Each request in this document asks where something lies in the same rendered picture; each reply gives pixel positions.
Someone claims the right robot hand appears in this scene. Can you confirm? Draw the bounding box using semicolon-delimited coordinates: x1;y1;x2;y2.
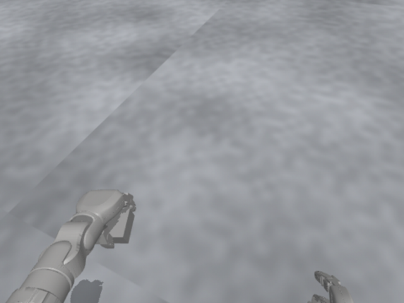
307;271;355;303

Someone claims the left robot arm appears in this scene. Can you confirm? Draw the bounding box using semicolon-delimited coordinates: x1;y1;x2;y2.
6;211;104;303

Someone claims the left robot hand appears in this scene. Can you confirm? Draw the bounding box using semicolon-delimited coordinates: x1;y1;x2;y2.
76;189;136;249

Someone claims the small box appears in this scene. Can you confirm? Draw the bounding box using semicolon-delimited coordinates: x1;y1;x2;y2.
107;208;134;244

